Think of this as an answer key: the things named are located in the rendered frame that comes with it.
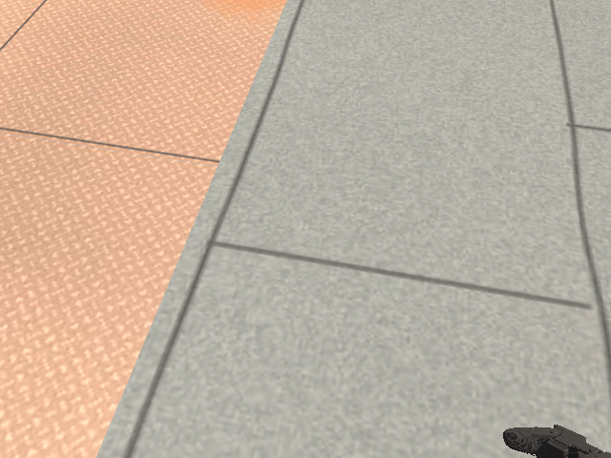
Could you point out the right robot hand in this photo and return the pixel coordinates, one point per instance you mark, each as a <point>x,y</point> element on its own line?
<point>546,442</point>

